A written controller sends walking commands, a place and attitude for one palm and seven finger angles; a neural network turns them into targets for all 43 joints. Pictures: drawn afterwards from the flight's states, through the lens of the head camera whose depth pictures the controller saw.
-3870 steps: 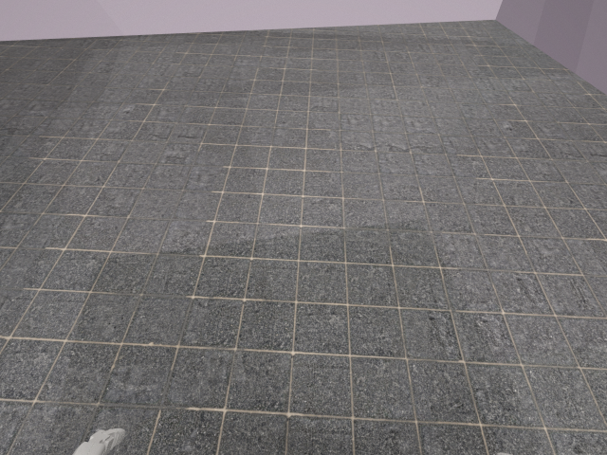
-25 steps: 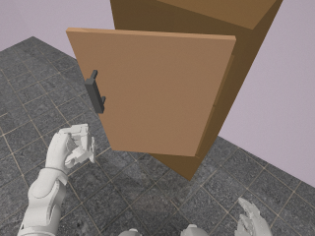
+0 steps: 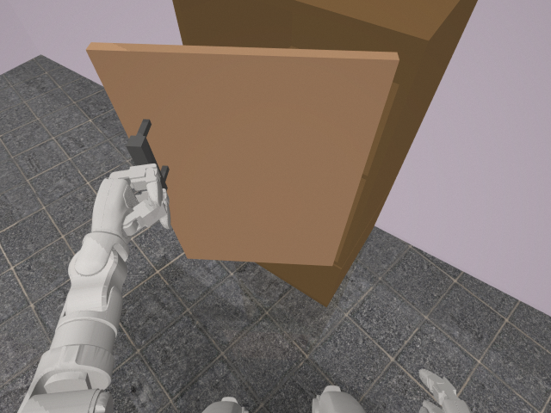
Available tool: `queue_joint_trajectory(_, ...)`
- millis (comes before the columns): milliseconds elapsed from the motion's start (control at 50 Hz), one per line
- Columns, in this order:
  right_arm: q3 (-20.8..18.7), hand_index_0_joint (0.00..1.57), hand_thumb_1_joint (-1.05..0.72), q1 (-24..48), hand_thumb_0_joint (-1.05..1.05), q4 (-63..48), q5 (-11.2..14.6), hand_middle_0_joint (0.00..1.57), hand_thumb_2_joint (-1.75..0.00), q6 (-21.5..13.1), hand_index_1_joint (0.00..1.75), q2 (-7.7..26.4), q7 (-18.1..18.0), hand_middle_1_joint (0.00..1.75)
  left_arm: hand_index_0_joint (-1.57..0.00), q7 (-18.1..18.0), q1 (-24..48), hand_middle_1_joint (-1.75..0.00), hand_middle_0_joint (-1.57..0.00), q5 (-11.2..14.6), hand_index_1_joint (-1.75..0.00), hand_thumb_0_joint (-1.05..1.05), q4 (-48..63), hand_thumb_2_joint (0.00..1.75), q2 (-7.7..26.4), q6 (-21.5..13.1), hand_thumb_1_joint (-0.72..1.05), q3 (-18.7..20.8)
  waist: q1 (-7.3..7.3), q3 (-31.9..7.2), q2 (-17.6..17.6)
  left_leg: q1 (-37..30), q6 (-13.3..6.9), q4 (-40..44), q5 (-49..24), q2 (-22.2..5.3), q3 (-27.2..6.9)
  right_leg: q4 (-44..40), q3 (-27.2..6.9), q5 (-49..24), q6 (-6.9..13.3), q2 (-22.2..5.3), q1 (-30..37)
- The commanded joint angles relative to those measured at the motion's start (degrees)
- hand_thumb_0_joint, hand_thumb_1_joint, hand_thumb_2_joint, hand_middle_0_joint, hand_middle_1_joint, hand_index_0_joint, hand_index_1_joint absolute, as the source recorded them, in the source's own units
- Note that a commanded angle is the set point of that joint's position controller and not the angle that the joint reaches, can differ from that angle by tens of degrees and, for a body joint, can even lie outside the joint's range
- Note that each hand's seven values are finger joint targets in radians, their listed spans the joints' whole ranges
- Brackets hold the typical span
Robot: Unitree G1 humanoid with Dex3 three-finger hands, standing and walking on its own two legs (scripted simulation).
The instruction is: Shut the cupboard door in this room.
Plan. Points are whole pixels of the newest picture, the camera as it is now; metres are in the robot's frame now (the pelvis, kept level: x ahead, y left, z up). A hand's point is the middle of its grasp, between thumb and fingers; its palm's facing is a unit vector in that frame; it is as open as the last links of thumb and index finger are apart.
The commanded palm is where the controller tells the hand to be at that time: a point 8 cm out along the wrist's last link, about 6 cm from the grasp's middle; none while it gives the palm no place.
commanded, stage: bring the fist close to the handle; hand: left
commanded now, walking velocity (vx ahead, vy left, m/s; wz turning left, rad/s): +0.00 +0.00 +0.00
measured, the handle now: (152, 159) +0.49 +0.21 +0.07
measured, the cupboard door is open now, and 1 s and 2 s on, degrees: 31 26 12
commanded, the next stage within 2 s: push the door shut along its arc in 0.46 s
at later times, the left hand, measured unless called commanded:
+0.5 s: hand (165, 200) +0.40 +0.17 +0.07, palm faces -0.03 -1.00 -0.02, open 3.1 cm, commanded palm +0.37 +0.22 +0.07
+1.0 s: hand (174, 180) +0.44 +0.16 +0.07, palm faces -0.15 -0.99 -0.02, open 3.1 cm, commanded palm +0.43 +0.21 +0.07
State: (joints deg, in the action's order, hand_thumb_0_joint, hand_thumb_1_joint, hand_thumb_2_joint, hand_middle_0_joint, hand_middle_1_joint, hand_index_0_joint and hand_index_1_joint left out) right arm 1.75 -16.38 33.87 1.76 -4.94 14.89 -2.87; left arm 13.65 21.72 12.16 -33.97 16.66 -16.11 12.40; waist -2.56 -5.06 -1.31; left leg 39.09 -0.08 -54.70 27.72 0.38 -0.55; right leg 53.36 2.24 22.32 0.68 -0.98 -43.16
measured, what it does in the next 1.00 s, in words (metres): stands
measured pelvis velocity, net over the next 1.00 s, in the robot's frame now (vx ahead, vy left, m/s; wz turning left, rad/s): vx -0.02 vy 0.01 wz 0.00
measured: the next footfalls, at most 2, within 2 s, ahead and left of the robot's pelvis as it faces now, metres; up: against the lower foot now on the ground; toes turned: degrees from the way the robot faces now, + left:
none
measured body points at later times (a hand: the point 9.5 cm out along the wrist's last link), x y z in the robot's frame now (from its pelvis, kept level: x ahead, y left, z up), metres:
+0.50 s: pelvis -0.01 +0.00 +0.00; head +0.07 -0.01 +0.44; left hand +0.40 +0.23 +0.07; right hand +0.08 -0.26 -0.11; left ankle -0.01 +0.12 -0.68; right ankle +0.04 -0.11 -0.68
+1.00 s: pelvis -0.02 +0.01 -0.01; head +0.07 +0.01 +0.43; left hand +0.44 +0.22 +0.08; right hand +0.06 -0.25 -0.13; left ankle -0.01 +0.12 -0.68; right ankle +0.04 -0.11 -0.68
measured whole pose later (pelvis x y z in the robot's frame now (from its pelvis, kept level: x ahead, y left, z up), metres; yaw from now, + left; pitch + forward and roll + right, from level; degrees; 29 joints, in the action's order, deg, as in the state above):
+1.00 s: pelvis -0.02 +0.01 -0.01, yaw +0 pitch +15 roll -1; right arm 1.9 -17.7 36.4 1.6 -2.4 15.7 -2.8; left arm 19.1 42.5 10.5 -58.4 21.1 -21.6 13.9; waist -5.3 -4.4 -1.1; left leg 45.7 -0.9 -58.2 27.3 0.7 -0.5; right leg 55.2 2.1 21.0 0.0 -1.2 -49.0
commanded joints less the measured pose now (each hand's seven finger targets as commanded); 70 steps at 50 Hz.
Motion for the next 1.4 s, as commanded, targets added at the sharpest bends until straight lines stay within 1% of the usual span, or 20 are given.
queue_joint_trajectory(0,-3.67,0.2,-0.9,-2.2,0.0,-6.65,0.34,0.2,-0.9,-1.53,0.3,8.11,-0.62,0.3,-1.3,0.95,21.69,-1.5,-1.3,1.01,-1.5,0.0,7.88,0.9,9.09,-3.5,0.9,1.72,-1.04,-18.18,1.09,-1.89,-0.63,7.61,-16.22,0.24,0.45,-6.31,-1.72,-16.79,0.34,0.2,16.22)
queue_joint_trajectory(40,-3.72,0.2,-0.9,-2.64,0.0,-5.6,0.1,0.2,-0.9,-1.53,0.3,7.86,-0.74,0.3,-1.3,0.28,28.28,-1.5,-1.3,0.88,-1.5,0.0,7.51,0.9,9.1,-5.25,0.9,1.71,-1.78,-19.07,0.8,-2.5,-0.64,7.04,-15.98,0.15,0.04,-5.77,-1.69,-16.32,0.38,0.36,15.03)
queue_joint_trajectory(100,-4.01,0.2,-0.9,-3.04,0.0,-5.65,-0.27,0.2,-0.9,-1.55,0.3,7.97,-0.53,0.3,-1.3,-0.52,25.63,-1.5,-1.3,0.75,-1.5,0.0,7.32,0.9,11.48,-7.89,0.9,4.47,-0.18,-23.27,1.21,-2.95,-0.72,6.6,-17.69,0.3,0.21,-4.94,-2.11,-18.21,0.5,0.39,17.79)
queue_joint_trajectory(160,-3.95,0.2,-0.9,-3.23,0.0,-5.28,-0.23,0.2,-0.9,-0.93,0.3,7.77,-0.23,0.3,-1.3,-0.5,25.09,-1.5,-1.3,-0.29,-1.5,0.0,4.71,0.9,12.31,-8.73,0.9,4.89,-0.27,-22.67,0.75,-0.93,-0.81,6.79,-16.12,0.51,0.9,-4.98,-2.49,-17.45,0.33,0.24,17.96)
queue_joint_trajectory(180,-4.07,0.2,-0.9,-3.74,0.0,-5.35,-0.4,0.2,-0.9,-0.68,0.3,8.05,-0.27,0.3,-1.3,-0.67,23.65,-1.5,-1.3,-0.58,-1.5,0.0,3.19,0.9,14.23,-8.58,0.9,6.78,0.48,-22.57,0.71,-0.26,-0.83,6.97,-16.38,0.59,0.87,-4.9,-2.48,-17.5,0.44,0.35,18.77)
queue_joint_trajectory(260,-4.04,0.2,-0.9,-3.52,0.0,-6.16,0.02,0.2,-0.9,0.29,0.3,8.12,0.01,0.3,-1.3,0.0,23.32,-1.5,-1.3,-0.5,-1.5,0.0,1.78,0.9,12.79,-7.02,0.9,5.26,-0.24,-19.73,0.72,0.12,-0.9,8.05,-13.97,0.57,1.34,-6.58,-2.55,-15.34,0.28,0.45,17.68)
queue_joint_trajectory(360,-4.06,0.2,-0.9,-3.43,0.0,-6.03,0.11,0.2,-0.9,0.38,0.3,8.11,-0.49,0.3,-1.3,0.34,27.78,-1.5,-1.3,0.73,-1.5,0.0,3.19,0.9,13.07,-8.18,0.9,5.5,-1.18,-19.96,2.73,-0.17,-1.15,8.04,-12.36,0.45,1.26,-7.57,-3.08,-13.59,0.03,0.62,17.84)
queue_joint_trajectory(520,-4.22,0.2,-0.9,-3.46,0.0,-5.82,0.07,0.2,-0.9,-0.06,0.3,8.1,-0.05,0.3,-1.3,1.14,24.05,-1.5,-1.3,0.2,-1.5,0.0,2.75,0.9,10.52,-9.62,0.9,3.01,-0.5,-21.28,-1.81,-3.15,-0.75,8.27,-14.44,0.27,0.66,-6.3,-1.89,-14.66,0.65,0.88,15.75)
queue_joint_trajectory(620,-4.03,0.2,-0.9,-3.77,0.0,-5.02,0.27,0.2,-0.9,0.62,0.3,8.79,-0.56,0.3,-1.3,1.3,31.89,-1.5,-1.3,-0.33,-1.5,0.0,-1.33,0.9,13.54,-7.98,0.9,4.11,-2.69,-16.92,2.85,-0.35,-1.08,8.47,-9.96,0.15,0.01,-7.46,-2.01,-10.13,0.16,0.79,13.39)
queue_joint_trajectory(700,-3.67,0.2,-0.9,-3.22,0.0,-4.6,0.04,0.2,-0.9,0.37,0.3,8.69,-1.05,0.3,-1.3,1.9,39.88,-1.5,-1.3,-0.68,-1.5,0.0,-1.2,0.9,16.01,-9.79,0.9,4.86,-2.84,-20.24,-1.72,-2.43,-0.97,7.57,-10.14,0.26,-0.44,-6.29,-2.26,-9.66,0.57,0.81,12.13)
queue_joint_trajectory(780,-3.58,0.2,-0.9,-4.38,0.0,-3.89,-0.17,0.2,-0.9,-0.03,0.3,8.93,-0.8,0.3,-1.3,3.68,41.83,-1.5,-1.3,-0.93,-1.5,0.0,-5.47,0.9,14.3,-10.71,0.9,3.01,-3.2,-23.09,-4.48,-4.93,-0.58,6.34,-14.0,0.17,-1.41,-4.26,-1.26,-11.97,1.12,1.19,9.37)
queue_joint_trajectory(880,-3.82,0.2,-0.9,-5.72,0.0,-3.29,-0.14,0.2,-0.9,0.16,0.3,9.62,-0.48,0.3,-1.3,5.45,46.85,-1.5,-1.3,-0.75,-1.5,0.0,-8.47,0.9,12.51,-10.07,0.9,0.71,-4.99,-23.74,-3.29,-6.32,-0.54,5.52,-16.12,-0.23,-2.35,-3.8,-0.52,-12.63,1.09,1.4,6.3)
queue_joint_trajectory(920,-3.74,0.2,-0.9,-6.07,0.0,-2.45,-0.07,0.2,-0.9,0.52,0.3,9.87,-0.62,0.3,-1.3,5.87,49.48,-1.5,-1.3,-0.84,-1.5,0.0,-11.37,0.9,14.31,-9.44,0.9,1.75,-5.8,-22.68,-0.79,-3.42,-0.79,5.22,-13.53,-0.25,-2.12,-4.14,-1.05,-11.62,0.73,1.31,6.69)
queue_joint_trajectory(940,-3.65,0.2,-0.9,-6.6,0.0,-2.27,-0.17,0.2,-0.9,0.69,0.3,10.11,-0.66,0.3,-1.3,5.91,49.3,-1.5,-1.3,-0.89,-1.5,0.0,-13.31,0.9,16.34,-9.12,0.9,3.6,-5.32,-22.41,0.9,-1.5,-0.91,5.29,-12.63,-0.16,-2.14,-4.17,-1.18,-11.3,0.76,1.31,7.96)
queue_joint_trajectory(960,-3.53,0.2,-0.9,-6.55,0.0,-2.54,0.01,0.2,-0.9,0.79,0.3,10.04,-0.67,0.3,-1.3,6.25,49.75,-1.5,-1.3,-1.09,-1.5,0.0,-14.27,0.9,15.7,-8.77,0.9,2.68,-5.93,-21.63,1.47,-0.18,-1.15,5.27,-11.51,-0.01,-1.82,-4.44,-1.42,-10.71,0.64,1.28,7.99)
queue_joint_trajectory(1000,-3.4,0.2,-0.9,-7.0,0.0,-2.05,-0.21,0.2,-0.9,0.72,0.3,10.21,-0.8,0.3,-1.3,6.78,52.67,-1.5,-1.3,-1.75,-1.5,0.0,-14.92,0.9,17.51,-8.99,0.9,3.35,-6.1,-22.96,-1.18,-0.35,-1.1,4.8,-11.99,0.07,-1.94,-3.75,-1.47,-10.91,0.8,1.17,7.25)
queue_joint_trajectory(1160,-3.55,0.2,-0.9,-9.64,0.0,-1.26,-0.55,0.2,-0.9,1.12,0.3,11.02,-0.49,0.3,-1.3,9.73,57.08,-1.5,-1.3,-2.1,-1.5,0.0,-17.7,0.9,20.14,-8.19,0.9,4.14,-7.17,-27.0,-4.07,-1.97,-1.0,2.93,-14.88,-0.35,-2.59,-2.57,-1.3,-12.12,0.97,1.57,4.57)
queue_joint_trajectory(1220,-3.63,0.2,-0.9,-10.37,0.0,-1.12,-0.65,0.2,-0.9,1.31,0.3,11.01,-0.19,0.3,-1.3,10.46,57.38,-1.5,-1.3,-2.06,-1.5,0.0,-17.97,0.9,18.45,-7.75,0.9,2.71,-7.46,-28.19,-6.22,-4.48,-0.74,2.4,-17.92,-0.62,-3.13,-2.13,-0.67,-12.83,1.05,1.79,2.09)
queue_joint_trajectory(1280,-3.39,0.2,-0.9,-11.57,0.0,-0.74,-0.67,0.2,-0.9,1.81,0.3,11.64,-0.48,0.3,-1.3,10.09,60.08,-1.5,-1.3,-2.39,-1.5,0.0,-21.12,0.9,23.45,-6.69,0.9,6.22,-8.59,-24.51,-2.91,0.03,-1.35,2.28,-14.54,-0.53,-2.99,-2.61,-0.79,-10.87,0.96,2.08,2.45)
queue_joint_trajectory(1380,-3.39,0.2,-0.9,-12.49,0.0,-1.59,-0.92,0.2,-0.9,1.87,0.3,11.46,-0.33,0.3,-1.3,9.97,61.78,-1.5,-1.3,-3.42,-1.5,0.0,-19.78,0.9,27.04,-6.77,0.9,8.59,-8.05,-29.39,-4.31,0.29,-1.57,1.18,-17.44,-0.26,-2.24,-1.83,-1.52,-14.54,0.86,2.14,5.62)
